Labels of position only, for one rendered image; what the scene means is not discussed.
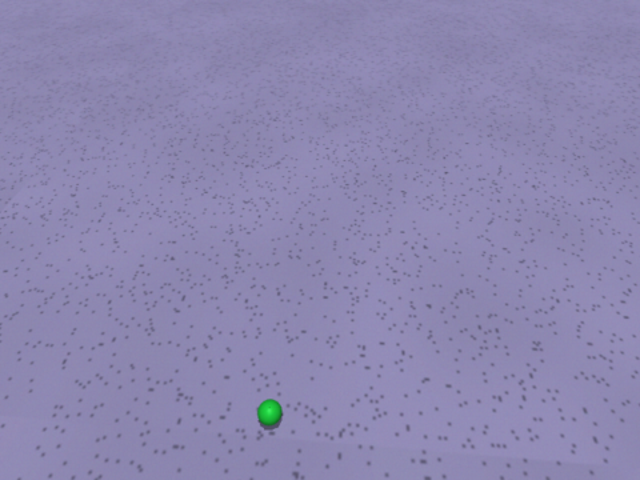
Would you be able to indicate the ball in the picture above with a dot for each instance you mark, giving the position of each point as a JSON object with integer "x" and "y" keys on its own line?
{"x": 269, "y": 412}

